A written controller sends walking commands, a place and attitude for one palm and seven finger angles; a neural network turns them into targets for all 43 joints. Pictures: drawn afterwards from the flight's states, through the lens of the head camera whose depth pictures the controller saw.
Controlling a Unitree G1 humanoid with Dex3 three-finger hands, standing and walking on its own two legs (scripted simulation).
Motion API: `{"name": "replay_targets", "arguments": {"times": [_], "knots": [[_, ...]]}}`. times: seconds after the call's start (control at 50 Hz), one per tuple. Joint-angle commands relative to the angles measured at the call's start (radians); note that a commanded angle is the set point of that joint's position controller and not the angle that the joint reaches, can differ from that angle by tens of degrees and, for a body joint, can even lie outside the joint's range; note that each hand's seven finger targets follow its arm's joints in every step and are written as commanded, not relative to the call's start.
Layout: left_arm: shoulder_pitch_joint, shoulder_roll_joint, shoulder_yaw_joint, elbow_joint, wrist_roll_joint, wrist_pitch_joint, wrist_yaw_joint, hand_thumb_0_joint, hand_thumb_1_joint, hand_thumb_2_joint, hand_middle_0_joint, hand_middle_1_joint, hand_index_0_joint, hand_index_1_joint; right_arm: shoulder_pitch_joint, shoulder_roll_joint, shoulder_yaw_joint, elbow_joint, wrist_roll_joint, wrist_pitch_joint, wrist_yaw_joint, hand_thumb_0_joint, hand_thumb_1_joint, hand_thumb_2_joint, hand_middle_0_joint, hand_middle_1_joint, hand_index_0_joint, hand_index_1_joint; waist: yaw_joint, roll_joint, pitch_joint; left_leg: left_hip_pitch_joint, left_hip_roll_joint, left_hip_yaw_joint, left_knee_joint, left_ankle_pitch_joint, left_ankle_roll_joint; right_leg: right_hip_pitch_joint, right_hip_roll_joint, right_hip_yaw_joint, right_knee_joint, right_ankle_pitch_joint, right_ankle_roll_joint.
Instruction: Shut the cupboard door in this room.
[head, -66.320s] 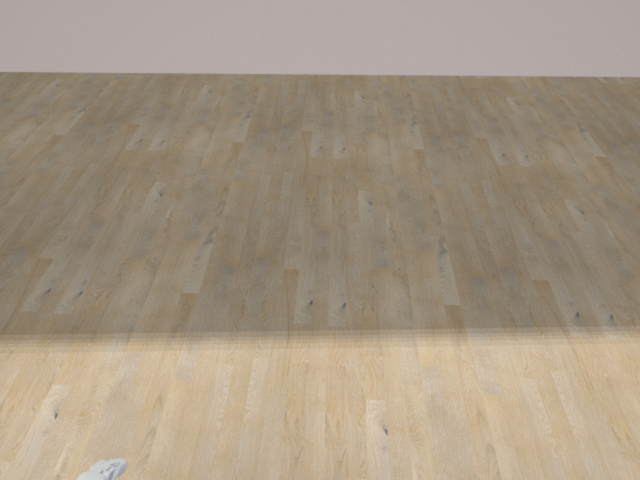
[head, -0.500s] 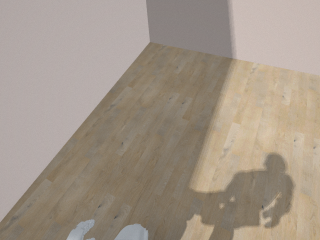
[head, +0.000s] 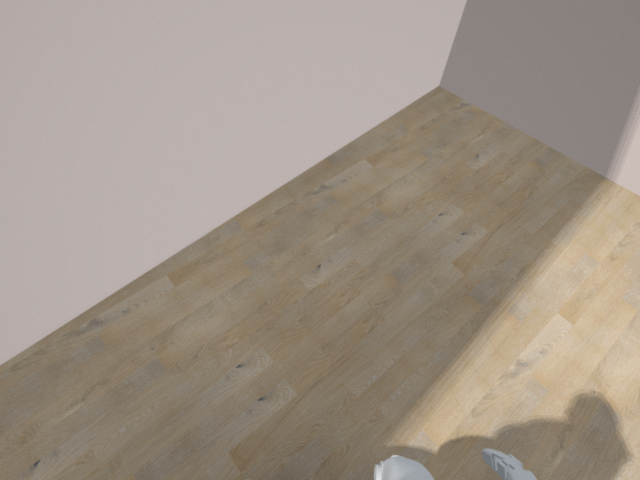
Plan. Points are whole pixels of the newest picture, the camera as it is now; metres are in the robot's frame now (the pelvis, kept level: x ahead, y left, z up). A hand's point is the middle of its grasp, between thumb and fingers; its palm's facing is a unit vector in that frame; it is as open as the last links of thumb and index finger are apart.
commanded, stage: turn to face it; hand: left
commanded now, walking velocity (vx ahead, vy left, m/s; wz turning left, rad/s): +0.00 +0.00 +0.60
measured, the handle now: out of the picture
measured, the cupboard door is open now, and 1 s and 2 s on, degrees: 60 60 60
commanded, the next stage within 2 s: none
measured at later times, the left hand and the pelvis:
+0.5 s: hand out of the picture +0.02 +0.16 -0.16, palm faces +0.35 -0.91 -0.24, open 7.4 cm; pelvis +0.01 -0.04 +0.00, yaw +20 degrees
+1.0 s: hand out of the picture +0.00 +0.21 -0.15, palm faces +0.57 -0.78 -0.25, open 7.4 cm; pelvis +0.02 -0.02 +0.00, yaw +35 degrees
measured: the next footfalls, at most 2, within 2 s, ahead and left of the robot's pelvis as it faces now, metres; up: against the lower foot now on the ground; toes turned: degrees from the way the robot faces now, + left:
right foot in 0.16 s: +0.08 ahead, -0.14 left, +0.00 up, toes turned +2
left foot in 0.60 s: +0.00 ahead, +0.09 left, +0.00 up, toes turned +29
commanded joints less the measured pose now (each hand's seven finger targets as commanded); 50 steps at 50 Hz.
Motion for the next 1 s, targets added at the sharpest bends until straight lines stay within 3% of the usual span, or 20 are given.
{"name": "replay_targets", "arguments": {"times": [0.0,0.06,0.1,0.12,0.14,0.16,0.18,0.24,0.3,0.46,0.5,0.54,0.56,0.58,0.6,0.62,0.66,0.72,0.88,0.98], "knots": [[-0.023,0.045,0.001,-0.101,0.000,-0.026,0.003,0.000,0.900,0.900,-0.200,-0.300,-0.200,-0.300,0.048,-0.212,-0.059,-0.057,0.000,-0.013,-0.006,0.000,-0.900,-0.900,0.200,0.300,0.200,0.300,-0.041,0.192,-0.118,0.085,0.215,-0.221,-0.143,0.387,0.152,-0.002,0.025,0.001,-0.135,0.011,0.008],[0.002,0.041,0.000,-0.115,-0.004,-0.036,0.004,0.000,0.900,0.900,-0.200,-0.300,-0.200,-0.300,0.020,-0.215,-0.067,-0.069,-0.004,-0.006,-0.005,0.000,-0.900,-0.900,0.200,0.300,0.200,0.300,-0.026,0.228,-0.127,0.023,0.193,-0.269,-0.091,0.408,0.139,0.128,0.069,-0.024,-0.320,0.020,-0.002],[0.065,0.044,0.003,-0.106,-0.006,-0.050,0.006,0.000,0.900,0.900,-0.200,-0.300,-0.200,-0.300,0.002,-0.203,-0.071,-0.076,0.001,-0.003,-0.004,0.000,-0.900,-0.900,0.200,0.300,0.200,0.300,0.008,0.205,-0.158,-0.033,0.158,-0.275,-0.005,0.399,0.106,0.276,0.083,-0.041,-0.519,0.158,-0.010],[0.117,0.079,0.010,-0.096,-0.002,-0.064,0.010,0.000,0.900,0.900,-0.200,-0.300,-0.200,-0.300,0.008,-0.176,-0.069,-0.080,0.009,-0.005,-0.001,0.000,-0.900,-0.900,0.200,0.300,0.200,0.300,0.035,0.120,-0.185,-0.109,0.100,-0.241,0.106,0.269,0.053,0.409,0.022,0.006,-0.679,0.269,-0.023],[0.138,0.179,0.030,-0.101,0.017,-0.078,0.022,0.000,0.900,0.900,-0.200,-0.300,-0.200,-0.300,0.048,-0.092,-0.057,-0.096,0.017,-0.008,0.008,0.000,-0.900,-0.900,0.200,0.300,0.200,0.300,0.037,-0.205,-0.213,-0.298,-0.046,-0.082,0.360,-0.113,-0.035,0.546,-0.267,0.288,-0.759,0.400,-0.120],[0.117,0.216,0.030,-0.119,0.012,-0.070,0.024,0.000,0.900,0.900,-0.200,-0.300,-0.200,-0.300,0.047,-0.109,-0.062,-0.113,0.013,-0.002,0.007,0.000,-0.900,-0.900,0.200,0.300,0.200,0.300,0.028,-0.246,-0.184,-0.317,-0.056,-0.060,0.559,-0.359,-0.053,0.435,-0.427,0.378,-0.762,0.507,-0.226],[0.081,0.172,0.030,-0.123,0.009,-0.072,0.030,0.000,0.900,0.900,-0.200,-0.300,-0.200,-0.300,0.030,-0.126,-0.068,-0.090,0.005,0.013,0.007,0.000,-0.900,-0.900,0.200,0.300,0.200,0.300,0.025,-0.226,-0.143,-0.300,-0.018,-0.112,0.688,-0.310,-0.043,0.329,-0.388,0.369,-0.778,0.410,-0.245],[-0.043,0.084,0.006,-0.153,0.011,-0.072,0.031,0.000,0.900,0.900,-0.200,-0.300,-0.200,-0.300,0.069,-0.108,-0.063,-0.032,-0.001,0.024,0.028,0.000,-0.900,-0.900,0.200,0.300,0.200,0.300,-0.036,-0.149,-0.085,-0.310,0.024,-0.060,0.777,-0.114,-0.070,0.291,-0.248,0.115,-0.751,0.361,-0.197],[-0.006,0.085,0.009,-0.140,0.014,-0.072,0.034,0.000,0.900,0.900,-0.200,-0.300,-0.200,-0.300,0.054,-0.083,-0.054,-0.025,0.003,0.029,0.033,0.000,-0.900,-0.900,0.200,0.300,0.200,0.300,-0.018,-0.155,-0.104,-0.284,0.024,-0.005,0.629,-0.123,-0.088,0.368,-0.235,0.012,-0.733,0.470,-0.194],[0.089,0.142,0.029,-0.077,0.018,-0.063,0.029,0.000,0.900,0.900,-0.200,-0.300,-0.200,-0.300,-0.027,-0.049,-0.028,-0.047,0.014,0.013,0.033,0.000,-0.900,-0.900,0.200,0.300,0.200,0.300,0.039,-0.184,-0.144,-0.176,0.021,0.089,0.246,-0.182,-0.070,0.477,-0.294,-0.075,-0.654,0.660,-0.215],[0.081,0.153,0.036,-0.072,0.016,-0.060,0.028,0.000,0.900,0.900,-0.200,-0.300,-0.200,-0.300,0.007,-0.057,-0.028,-0.043,0.014,0.005,0.030,0.000,-0.900,-0.900,0.200,0.300,0.200,0.300,0.020,-0.183,-0.160,-0.099,0.017,0.114,0.132,-0.122,-0.059,0.447,-0.303,-0.099,-0.607,0.649,-0.193],[0.060,0.150,0.039,-0.070,0.007,-0.053,0.022,0.000,0.900,0.900,-0.200,-0.300,-0.200,-0.300,0.083,-0.092,-0.038,-0.028,0.008,-0.005,0.030,0.000,-0.900,-0.900,0.200,0.300,0.200,0.300,-0.036,-0.099,-0.194,0.097,0.019,0.117,-0.079,0.063,-0.040,0.333,-0.275,-0.162,-0.460,0.541,-0.125],[0.058,0.104,0.031,-0.088,0.002,-0.049,0.015,0.000,0.900,0.900,-0.200,-0.300,-0.200,-0.300,0.146,-0.182,-0.060,-0.025,0.002,-0.014,0.025,0.000,-0.900,-0.900,0.200,0.300,0.200,0.300,-0.072,0.117,-0.242,0.274,0.173,-0.103,-0.157,0.237,0.031,0.141,-0.180,-0.196,-0.243,0.307,-0.064],[0.015,0.033,0.004,-0.134,-0.002,-0.046,0.007,0.000,0.900,0.900,-0.200,-0.300,-0.200,-0.300,0.203,-0.290,-0.087,-0.021,0.003,-0.013,0.015,0.000,-0.900,-0.900,0.200,0.300,0.200,0.300,-0.110,0.385,-0.236,0.351,0.423,-0.397,-0.171,0.643,0.178,-0.120,-0.045,-0.170,-0.031,-0.253,0.002],[-0.068,0.052,-0.001,-0.139,0.009,-0.029,0.024,0.000,0.900,0.900,-0.200,-0.300,-0.200,-0.300,0.243,-0.278,-0.083,0.015,0.008,-0.011,0.002,0.000,-0.900,-0.900,0.200,0.300,0.200,0.300,-0.136,0.350,-0.233,0.301,0.422,-0.385,-0.164,0.633,0.208,-0.141,-0.051,-0.028,0.055,-0.249,-0.011],[-0.094,0.045,0.006,-0.130,0.003,-0.031,0.022,0.000,0.900,0.900,-0.200,-0.300,-0.200,-0.300,0.196,-0.250,-0.076,0.003,0.006,-0.010,-0.010,0.000,-0.900,-0.900,0.200,0.300,0.200,0.300,-0.113,0.318,-0.188,0.264,0.373,-0.340,-0.151,0.569,0.206,-0.169,-0.045,0.000,0.097,-0.179,-0.014],[-0.068,0.050,0.011,-0.088,0.003,-0.033,0.005,0.000,0.900,0.900,-0.200,-0.300,-0.200,-0.300,0.101,-0.192,-0.054,-0.022,0.001,-0.018,-0.017,0.000,-0.900,-0.900,0.200,0.300,0.200,0.300,-0.063,0.189,-0.129,0.167,0.276,-0.241,-0.161,0.490,0.162,-0.129,-0.035,0.013,0.115,-0.028,-0.009],[-0.008,0.054,0.013,-0.062,0.004,-0.026,0.003,0.000,0.900,0.900,-0.200,-0.300,-0.200,-0.300,0.085,-0.179,-0.045,-0.033,0.006,-0.026,-0.016,0.000,-0.900,-0.900,0.200,0.300,0.200,0.300,-0.035,0.155,-0.130,0.155,0.217,-0.175,-0.180,0.453,0.127,-0.091,-0.019,0.014,0.092,0.065,0.005],[-0.086,0.044,0.003,-0.113,-0.001,-0.026,0.008,0.000,0.900,0.900,-0.200,-0.300,-0.200,-0.300,0.129,-0.192,-0.060,-0.033,0.000,-0.018,-0.013,0.000,-0.900,-0.900,0.200,0.300,0.200,0.300,-0.059,0.173,-0.119,0.151,0.222,-0.306,-0.170,0.374,0.168,-0.064,0.021,0.031,-0.115,0.017,0.012],[-0.067,0.028,-0.004,-0.130,-0.011,-0.040,0.012,0.000,0.900,0.900,-0.200,-0.300,-0.200,-0.300,0.108,-0.194,-0.070,-0.040,-0.004,-0.008,-0.012,0.000,-0.900,-0.900,0.200,0.300,0.200,0.300,-0.045,0.210,-0.155,0.071,0.179,-0.369,-0.086,0.497,0.151,0.136,0.089,0.004,-0.377,0.021,-0.012]]}}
